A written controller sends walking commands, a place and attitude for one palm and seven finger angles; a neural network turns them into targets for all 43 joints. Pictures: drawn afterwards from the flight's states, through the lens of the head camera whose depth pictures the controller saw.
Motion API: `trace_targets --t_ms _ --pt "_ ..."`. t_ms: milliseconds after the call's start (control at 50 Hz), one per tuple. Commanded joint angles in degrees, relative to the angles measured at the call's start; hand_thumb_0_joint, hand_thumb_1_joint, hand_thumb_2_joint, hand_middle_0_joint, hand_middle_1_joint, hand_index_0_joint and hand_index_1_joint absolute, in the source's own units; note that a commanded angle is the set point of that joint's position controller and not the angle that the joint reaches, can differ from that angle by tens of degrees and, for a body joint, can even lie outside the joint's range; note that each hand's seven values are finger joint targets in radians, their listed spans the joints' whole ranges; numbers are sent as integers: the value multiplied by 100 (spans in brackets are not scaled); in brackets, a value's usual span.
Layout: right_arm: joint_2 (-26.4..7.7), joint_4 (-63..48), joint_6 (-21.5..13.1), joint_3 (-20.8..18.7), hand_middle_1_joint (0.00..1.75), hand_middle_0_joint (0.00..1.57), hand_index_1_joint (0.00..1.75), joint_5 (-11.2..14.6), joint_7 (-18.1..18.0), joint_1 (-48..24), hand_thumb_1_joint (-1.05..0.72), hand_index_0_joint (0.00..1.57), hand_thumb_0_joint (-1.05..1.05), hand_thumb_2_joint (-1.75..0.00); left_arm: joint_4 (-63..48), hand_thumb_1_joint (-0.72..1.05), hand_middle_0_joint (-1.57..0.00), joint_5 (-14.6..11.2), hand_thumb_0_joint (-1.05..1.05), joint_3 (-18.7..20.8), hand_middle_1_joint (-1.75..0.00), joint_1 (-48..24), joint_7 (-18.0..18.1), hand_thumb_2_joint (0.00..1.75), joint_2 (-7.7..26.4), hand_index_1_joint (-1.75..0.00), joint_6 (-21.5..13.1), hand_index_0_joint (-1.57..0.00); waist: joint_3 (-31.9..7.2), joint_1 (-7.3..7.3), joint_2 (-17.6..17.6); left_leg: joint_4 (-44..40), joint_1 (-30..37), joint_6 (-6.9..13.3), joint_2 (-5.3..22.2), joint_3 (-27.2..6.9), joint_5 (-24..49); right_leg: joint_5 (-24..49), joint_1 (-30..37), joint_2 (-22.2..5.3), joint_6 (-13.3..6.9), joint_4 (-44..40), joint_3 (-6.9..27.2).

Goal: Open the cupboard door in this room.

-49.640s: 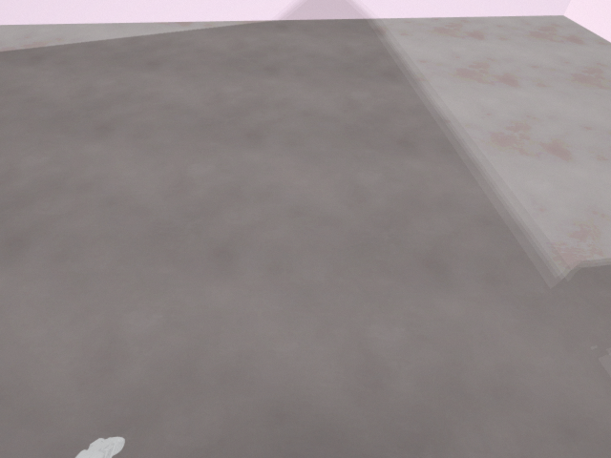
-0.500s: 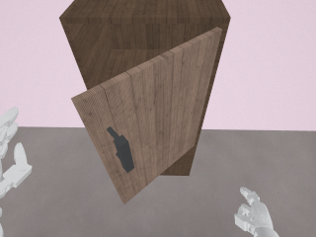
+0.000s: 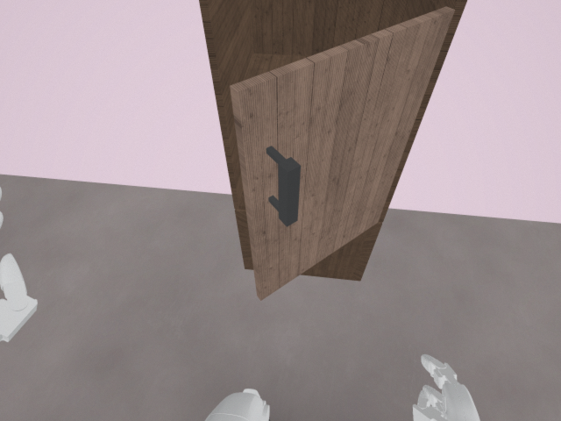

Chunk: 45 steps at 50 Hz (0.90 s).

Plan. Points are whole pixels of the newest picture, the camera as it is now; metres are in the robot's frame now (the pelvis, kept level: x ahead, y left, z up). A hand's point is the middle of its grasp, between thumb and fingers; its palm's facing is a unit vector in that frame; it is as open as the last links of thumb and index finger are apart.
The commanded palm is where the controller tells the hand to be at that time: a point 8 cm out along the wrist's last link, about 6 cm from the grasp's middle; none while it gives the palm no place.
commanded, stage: step back with the hand held close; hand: left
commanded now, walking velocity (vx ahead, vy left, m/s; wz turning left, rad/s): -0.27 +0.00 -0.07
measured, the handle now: (280, 186) +0.44 +0.06 +0.08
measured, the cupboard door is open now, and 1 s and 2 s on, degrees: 43 43 43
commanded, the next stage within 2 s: stop stepping back and stand still in 0.06 s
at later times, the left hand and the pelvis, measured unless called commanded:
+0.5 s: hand out of the picture +0.06 +0.27 +0.18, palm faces +0.40 -0.79 -0.46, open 7.4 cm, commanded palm +0.02 +0.30 +0.19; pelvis -0.14 +0.01 +0.01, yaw -4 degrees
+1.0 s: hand out of the picture +0.06 +0.26 +0.17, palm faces +0.38 -0.75 -0.55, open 7.4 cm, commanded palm none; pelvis -0.15 +0.01 +0.00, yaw -3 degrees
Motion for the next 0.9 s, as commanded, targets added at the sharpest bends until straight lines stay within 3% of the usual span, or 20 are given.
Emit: trace_targets --t_ms 0,40,80,100,140,180,240,300,360,400,440,480,540,620,640,680,700,720,820,880 --pt "-484 -861 -359 -138 30 20 30 -71 -165 -570 -90 20 0 -90 -768 90 -20 25 0 546 -30 -1059 153 90 1267 -30 -176 -20 -630 -411 -1345 -685 1326 -11 185 -126 -150 2647 -327 -1212 -575 -1002 884" --pt "-674 -758 -389 -152 30 20 30 -34 -311 -739 -90 20 0 -90 -725 90 -20 6 0 503 -30 -1567 169 90 1381 -30 -178 -20 -387 -437 -461 -2529 1938 -8 192 42 1017 2599 -340 -691 -155 -359 473" --pt "-753 -856 -475 -186 30 20 30 -46 -288 -515 -90 20 0 -90 -1005 90 -20 55 0 508 -30 -1500 211 90 1326 -30 -282 -20 -983 -249 993 -2629 2425 561 1703 -1273 4168 165 -509 -163 169 751 86" --pt "-670 -853 -557 -229 30 20 30 -55 -198 -405 -90 20 0 -90 -1013 90 -20 34 0 572 -30 -1480 205 90 1327 -30 -332 -20 -1183 -220 900 -2518 2792 806 1977 -1183 5081 -917 -752 14 97 1378 174" --pt "-682 -832 -641 -309 30 20 30 -178 -84 -384 -90 20 0 -90 -1074 90 -20 -39 0 841 -30 -685 132 90 1450 -30 -351 -20 -1450 -237 1302 -2849 2104 966 2070 -1476 4080 -1504 -556 155 136 2563 234" --pt "-666 -869 -703 -349 30 20 30 -92 55 -333 -90 20 0 -90 -1653 90 -20 -46 0 637 -30 -595 116 90 1172 -30 -308 -20 -1292 -336 794 -2940 1917 1063 1894 -1275 2700 -988 -495 95 156 2608 227" --pt "-641 -1009 -736 -298 30 20 30 -21 127 -553 -90 20 0 -90 -1750 90 -20 -67 0 854 -30 38 167 90 1279 -30 -215 -20 -1105 -314 884 -3530 1310 751 1469 -903 -663 -707 86 73 142 1404 -239" --pt "-587 -983 -623 -165 30 20 30 -78 58 -645 -90 20 0 -90 -1395 90 -20 -41 0 697 -30 100 234 90 1143 -30 -139 -20 -737 -410 1613 -4205 248 325 1157 -784 -2217 -1053 1320 382 -53 184 -900" --pt "-511 -915 -462 -176 30 20 30 -96 -48 -594 -90 20 0 -90 -995 90 -20 -25 0 676 -30 -145 202 90 1288 -30 -114 -20 -506 -419 478 -2562 507 -50 384 18 -1374 -1107 1134 -124 -443 -1710 -385" --pt "-624 -765 -347 -229 30 20 30 -105 -80 -468 -90 20 0 -90 -991 90 -20 -100 0 792 -30 -529 173 90 1575 -30 -136 -20 -342 -379 -1315 624 492 -1 118 -60 -29 -1640 -270 -1950 -1268 -2740 2144" --pt "-724 -612 -441 -291 30 20 30 -35 -73 -337 -90 20 0 -90 -620 90 -20 -74 0 679 -30 -785 142 90 1360 -30 -173 -20 -629 -429 -1063 1577 -432 -26 50 -249 48 -1068 388 -1833 -1147 -2377 2091" --pt "-684 -598 -485 -219 30 20 30 -18 -130 -337 -90 20 0 -90 -42 90 -20 -76 0 491 -30 -740 98 90 1134 -30 -213 -20 -291 -460 -790 1150 -374 2 331 -247 374 -464 415 -1552 -991 -2106 1284" --pt "-636 -583 -620 -174 30 20 30 -19 -259 -588 -90 20 0 -90 -84 90 -20 71 0 222 -30 -1538 116 90 1137 -30 -343 -20 -14 -415 -721 -505 493 170 328 203 216 -667 154 -1325 -803 -2013 678" --pt "-699 -602 -815 -238 30 20 30 -114 -309 -353 -90 20 0 -90 -304 90 -20 133 0 242 -30 -1331 222 90 1139 -30 -366 -20 -143 -307 -826 -2042 1839 345 140 554 190 -1001 25 -1077 -728 -1589 645" --pt "-794 -646 -846 -288 30 20 30 -106 -321 -323 -90 20 0 -90 -499 90 -20 106 0 368 -30 -1168 220 90 1255 -30 -384 -20 -241 -322 -373 -2385 2256 405 307 250 139 -722 -131 -938 -583 -1114 525" --pt "-905 -786 -837 -288 30 20 30 -105 -234 -243 -90 20 0 -90 -1246 90 -20 102 0 509 -30 -1235 230 90 1324 -30 -512 -20 -434 -353 1388 -2821 3066 888 1459 -1688 656 -491 -1074 -100 -140 430 -180" --pt "-808 -781 -894 -255 30 20 30 -118 -168 -155 -90 20 0 -90 -1523 90 -20 120 0 645 -30 -1328 243 90 1479 -30 -594 -20 -500 -367 1494 -3079 3207 1087 1865 -2236 1464 -1097 -1370 64 -23 1147 -418" --pt "-669 -574 -930 -219 30 20 30 -179 -151 -155 -90 20 0 -90 -1234 90 -20 129 0 813 -30 -1080 205 90 1622 -30 -608 -20 -474 -435 1444 -3413 2732 1130 1957 -2319 958 -1397 -1250 -22 -26 1672 -273" --pt "-665 -577 -921 -225 30 20 30 -70 -31 -186 -90 20 0 -90 -871 90 -20 63 0 696 -30 -179 197 90 1185 -30 -345 -20 -325 -408 1200 -3162 1533 789 1474 -706 281 -500 -43 -65 53 654 -574" --pt "-685 -640 -821 -199 30 20 30 -46 -53 -219 -90 20 0 -90 -413 90 -20 45 0 657 -30 -111 175 90 1103 -30 -287 -20 -243 -431 810 -3094 650 562 1282 -412 -941 -105 954 54 77 -198 -814"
